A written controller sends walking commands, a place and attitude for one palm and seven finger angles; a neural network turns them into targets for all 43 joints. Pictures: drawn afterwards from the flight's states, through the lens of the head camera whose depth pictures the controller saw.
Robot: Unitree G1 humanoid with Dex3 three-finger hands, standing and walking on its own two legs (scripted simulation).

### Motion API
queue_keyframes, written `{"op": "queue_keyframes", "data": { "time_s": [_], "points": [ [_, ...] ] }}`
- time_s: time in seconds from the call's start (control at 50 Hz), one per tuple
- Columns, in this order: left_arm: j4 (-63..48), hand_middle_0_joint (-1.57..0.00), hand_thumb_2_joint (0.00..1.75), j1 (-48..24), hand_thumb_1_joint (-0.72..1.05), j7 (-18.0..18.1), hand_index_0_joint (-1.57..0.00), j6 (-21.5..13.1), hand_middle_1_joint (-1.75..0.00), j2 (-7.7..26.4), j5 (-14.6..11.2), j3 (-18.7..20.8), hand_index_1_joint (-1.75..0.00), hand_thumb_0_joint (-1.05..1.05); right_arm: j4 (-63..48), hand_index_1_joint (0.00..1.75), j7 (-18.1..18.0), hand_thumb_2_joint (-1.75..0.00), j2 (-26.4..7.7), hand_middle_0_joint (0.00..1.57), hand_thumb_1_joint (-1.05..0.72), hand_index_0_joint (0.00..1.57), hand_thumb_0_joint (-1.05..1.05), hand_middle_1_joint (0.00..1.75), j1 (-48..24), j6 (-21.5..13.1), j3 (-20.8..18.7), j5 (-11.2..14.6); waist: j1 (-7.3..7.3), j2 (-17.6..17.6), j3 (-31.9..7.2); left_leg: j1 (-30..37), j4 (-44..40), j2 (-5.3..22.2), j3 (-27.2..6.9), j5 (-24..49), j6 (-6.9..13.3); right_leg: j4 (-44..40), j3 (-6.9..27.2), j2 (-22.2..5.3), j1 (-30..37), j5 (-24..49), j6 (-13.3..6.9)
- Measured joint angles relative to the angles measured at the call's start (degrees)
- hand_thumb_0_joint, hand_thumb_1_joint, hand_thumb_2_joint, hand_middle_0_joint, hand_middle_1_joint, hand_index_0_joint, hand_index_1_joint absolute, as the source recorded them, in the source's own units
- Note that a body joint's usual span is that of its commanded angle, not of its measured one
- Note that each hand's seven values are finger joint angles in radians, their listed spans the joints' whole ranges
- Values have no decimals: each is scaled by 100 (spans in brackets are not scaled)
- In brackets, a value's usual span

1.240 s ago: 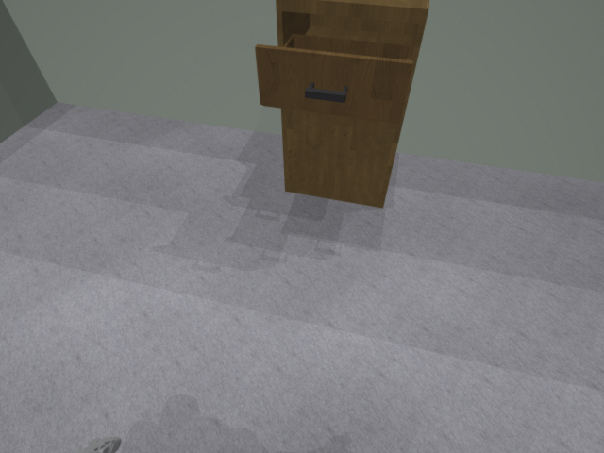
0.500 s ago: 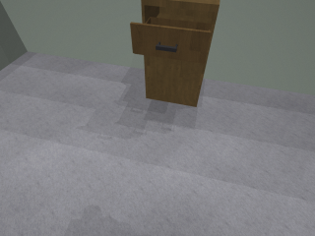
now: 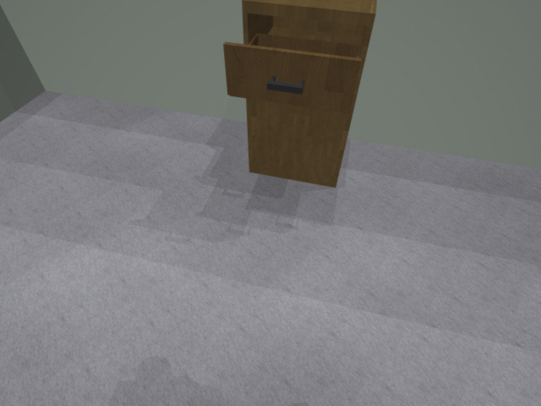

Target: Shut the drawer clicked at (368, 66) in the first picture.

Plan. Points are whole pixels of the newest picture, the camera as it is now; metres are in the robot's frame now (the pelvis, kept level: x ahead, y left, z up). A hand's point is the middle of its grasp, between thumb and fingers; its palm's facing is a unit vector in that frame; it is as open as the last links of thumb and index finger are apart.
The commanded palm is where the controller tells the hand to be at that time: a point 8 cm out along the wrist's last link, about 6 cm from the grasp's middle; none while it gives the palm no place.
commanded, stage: look at it before walking up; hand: left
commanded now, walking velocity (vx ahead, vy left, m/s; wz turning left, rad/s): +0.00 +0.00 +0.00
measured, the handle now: (286, 84) +1.06 +0.01 -0.05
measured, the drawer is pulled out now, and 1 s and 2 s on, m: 0.29 0.29 0.29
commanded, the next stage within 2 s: walk to a spot facing it in 0.20 s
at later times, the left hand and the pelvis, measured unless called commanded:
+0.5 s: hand out of the picture +0.05 +0.22 -0.18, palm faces +0.00 -0.97 -0.25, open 7.4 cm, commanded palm none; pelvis +0.02 +0.01 -0.01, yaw -2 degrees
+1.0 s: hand (204, 322) +0.32 +0.16 -0.20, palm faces -0.17 -0.96 -0.21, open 7.3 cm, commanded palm none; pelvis +0.19 -0.02 -0.04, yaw -10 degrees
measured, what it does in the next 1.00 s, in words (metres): walks ahead: right foot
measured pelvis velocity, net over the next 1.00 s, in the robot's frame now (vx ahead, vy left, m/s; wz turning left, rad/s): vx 0.19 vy -0.02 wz -0.18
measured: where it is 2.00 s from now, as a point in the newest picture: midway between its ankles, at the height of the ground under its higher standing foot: (292, 340)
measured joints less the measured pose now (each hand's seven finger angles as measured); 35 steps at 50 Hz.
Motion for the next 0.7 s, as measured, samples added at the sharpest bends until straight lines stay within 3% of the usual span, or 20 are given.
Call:
{"op": "queue_keyframes", "data": {
  "time_s": [0.36,0.6,0.64,0.7],
  "points": [
    [65,-21,90,100,90,41,-21,8,-30,-19,-8,4,-30,1,67,30,-22,-90,41,20,-91,20,1,30,30,19,20,-4,19,-1,9,60,-39,2,11,-24,2,-62,10,0,67,-10,13],
    [86,-20,90,1211,90,-39,-20,14,-30,-685,38,152,-30,1,56,30,14,-90,617,20,-91,20,1,29,951,-48,-68,-44,88,-29,-234,-125,1264,155,281,-1168,101,853,217,116,-36,-872,31],
    [173,-20,90,1394,90,-39,-20,55,-30,-763,38,187,-30,1,50,30,-6,-90,766,20,-91,20,1,29,1093,-176,-89,-60,79,-193,-208,47,1172,63,482,-1280,157,1466,300,35,-240,-1106,-80],
    [280,-20,90,1391,90,-40,-20,135,-30,-859,68,211,-30,1,19,30,-110,-90,976,20,-91,20,1,29,1409,-373,-88,-78,-53,-223,-68,373,877,79,653,-1290,216,3305,6,-6,-1013,-1403,-170]
  ]
}}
